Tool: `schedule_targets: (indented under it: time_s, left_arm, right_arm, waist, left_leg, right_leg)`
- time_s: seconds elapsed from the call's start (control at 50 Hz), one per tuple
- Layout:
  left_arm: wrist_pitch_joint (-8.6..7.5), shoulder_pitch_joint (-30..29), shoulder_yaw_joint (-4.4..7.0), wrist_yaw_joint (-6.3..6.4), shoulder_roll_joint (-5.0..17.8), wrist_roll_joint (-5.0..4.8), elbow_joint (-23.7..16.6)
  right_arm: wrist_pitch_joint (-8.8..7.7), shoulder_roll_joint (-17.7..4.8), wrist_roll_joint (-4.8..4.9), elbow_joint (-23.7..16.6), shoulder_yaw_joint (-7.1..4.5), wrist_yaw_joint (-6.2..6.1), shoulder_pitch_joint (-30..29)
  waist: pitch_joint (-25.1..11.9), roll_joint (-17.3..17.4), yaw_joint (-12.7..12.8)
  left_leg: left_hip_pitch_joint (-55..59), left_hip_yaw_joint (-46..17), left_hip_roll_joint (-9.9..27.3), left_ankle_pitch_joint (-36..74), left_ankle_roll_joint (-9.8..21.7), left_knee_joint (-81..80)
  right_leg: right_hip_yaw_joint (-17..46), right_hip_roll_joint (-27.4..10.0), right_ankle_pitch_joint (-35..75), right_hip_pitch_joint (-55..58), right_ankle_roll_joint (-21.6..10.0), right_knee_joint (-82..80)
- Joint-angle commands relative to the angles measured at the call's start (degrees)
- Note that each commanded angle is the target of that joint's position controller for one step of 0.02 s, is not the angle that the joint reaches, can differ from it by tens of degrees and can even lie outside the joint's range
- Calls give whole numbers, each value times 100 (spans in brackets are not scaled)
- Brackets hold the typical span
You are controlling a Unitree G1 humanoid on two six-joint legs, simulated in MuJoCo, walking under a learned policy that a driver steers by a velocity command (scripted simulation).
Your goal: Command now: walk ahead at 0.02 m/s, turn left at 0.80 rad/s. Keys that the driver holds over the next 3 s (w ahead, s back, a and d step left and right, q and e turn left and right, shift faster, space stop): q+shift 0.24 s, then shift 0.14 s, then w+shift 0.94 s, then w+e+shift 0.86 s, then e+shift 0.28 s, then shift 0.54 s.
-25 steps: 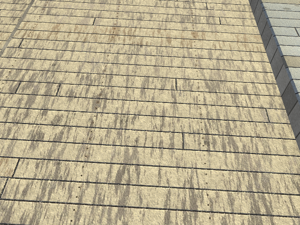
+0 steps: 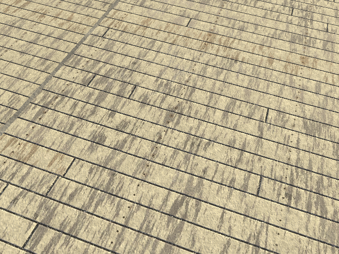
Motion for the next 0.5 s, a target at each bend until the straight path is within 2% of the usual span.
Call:
schedule_targets:
  time_s: [0.02,0.06,0.08,0.1,0.12,0.14,0.16,0.18,0.2,0.22,0.24,0.28,0.38,0.4,0.42,0.44,0.5]
  left_arm:
    - [16,-388,246,-32,1002,-84,-425]
    - [104,-440,242,-92,896,-168,-437]
    - [166,-244,211,-143,675,-191,-354]
    - [225,-174,173,-218,428,-97,-404]
    - [145,-524,175,-213,326,44,-808]
    - [90,-968,213,-206,486,63,-935]
    - [49,-893,262,-195,643,-7,-929]
    - [38,-683,310,-135,727,24,-765]
    - [26,-578,322,-106,730,92,-699]
    - [12,-542,321,-132,675,96,-704]
    - [-6,-518,310,-158,595,62,-726]
    - [-11,-451,267,-177,479,8,-700]
    - [4,-604,198,-226,434,-43,-738]
    - [-19,-540,182,-283,453,-61,-718]
    - [-66,-592,180,-353,487,-96,-731]
    - [-137,-645,189,-415,538,-113,-751]
    - [-415,-720,187,-548,602,-129,-770]
  right_arm:
    - [27,-449,21,-342,-164,108,441]
    - [55,-485,33,-289,-231,141,739]
    - [55,-674,-1,-198,-327,118,1013]
    - [32,-1269,-58,-283,-471,22,1219]
    - [-156,-1748,-235,-569,-466,13,962]
    - [-360,-1627,-303,-612,-480,46,728]
    - [-497,-1625,-202,-722,-477,48,400]
    - [-511,-1477,-53,-826,-439,33,58]
    - [-481,-1287,34,-893,-372,15,-83]
    - [-453,-1132,36,-946,-312,-26,-45]
    - [-430,-1046,17,-978,-279,-62,63]
    - [-408,-982,-12,-1032,-233,-123,234]
    - [-327,-1016,-98,-1150,-173,-177,399]
    - [-334,-996,-69,-1138,-162,-158,505]
    - [-369,-1041,-43,-1117,-157,-121,568]
    - [-415,-1088,-36,-1077,-147,-85,584]
    - [-577,-1134,-52,-993,-115,-6,617]
  waist:
    - [-795,-537,-173]
    - [-808,-348,-362]
    - [-604,93,-427]
    - [-133,1553,-335]
    - [-58,1909,-26]
    - [-255,1152,-98]
    - [-294,968,108]
    - [-401,652,254]
    - [-532,632,275]
    - [-705,662,289]
    - [-842,647,269]
    - [-985,680,181]
    - [-793,948,-65]
    - [-883,906,-141]
    - [-763,1007,-229]
    - [-596,1115,-281]
    - [-273,1029,-378]
  left_leg:
    - [866,239,-84,70,255,-688]
    - [1425,434,-306,463,555,-1722]
    - [1824,61,-352,749,813,-2415]
    - [2204,-1952,826,2055,1356,-3293]
    - [2055,-3840,1494,2304,2160,-3497]
    - [1993,-3529,1363,1625,2057,-3697]
    - [2047,-3154,1112,1406,1690,-3724]
    - [2063,-2769,925,1422,1337,-3540]
    - [1995,-2551,807,1677,1180,-3400]
    - [1964,-2425,680,1960,1140,-3305]
    - [2064,-2385,594,2159,1130,-3223]
    - [2377,-2249,542,2548,1139,-3089]
    - [2566,-2412,570,2389,1200,-3088]
    - [2575,-2499,533,1123,1232,-3329]
    - [2525,-2742,569,-136,1288,-3605]
    - [2450,-2966,648,-806,1338,-3804]
    - [2362,-3083,730,-1069,1406,-3962]
  right_leg:
    - [978,-1737,-761,452,-845,-966]
    - [690,-1592,-1197,419,-466,-367]
    - [423,-1248,-1568,-6,-123,476]
    - [-72,-530,-2592,-1409,441,2355]
    - [989,276,-3349,-2710,689,3658]
    - [1744,312,-2953,-2867,508,4198]
    - [1966,287,-2270,-2882,352,4202]
    - [2048,179,-1777,-2775,313,4197]
    - [2058,202,-1467,-2628,332,4193]
    - [2068,274,-1231,-2413,358,4283]
    - [2089,350,-1056,-2339,389,4267]
    - [2048,406,-825,-2340,468,4043]
    - [2010,326,-800,-2109,642,3017]
    - [1968,277,-701,-2006,625,2734]
    - [1913,249,-655,-1990,594,2440]
    - [1881,225,-650,-1983,558,2193]
    - [1783,186,-722,-1771,376,1590]
Next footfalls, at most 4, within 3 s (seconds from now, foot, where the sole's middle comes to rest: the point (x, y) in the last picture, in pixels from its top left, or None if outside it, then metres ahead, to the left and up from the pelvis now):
0.08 left None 0.04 0.13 -0.77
0.70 right None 0.20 -0.06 -0.77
1.14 left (92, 237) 0.53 0.29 -0.77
1.62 right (101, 138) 1.00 0.31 -0.77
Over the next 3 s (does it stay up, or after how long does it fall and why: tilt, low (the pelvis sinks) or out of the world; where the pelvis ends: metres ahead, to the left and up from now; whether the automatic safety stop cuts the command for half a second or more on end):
stays up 1.73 0.28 -0.01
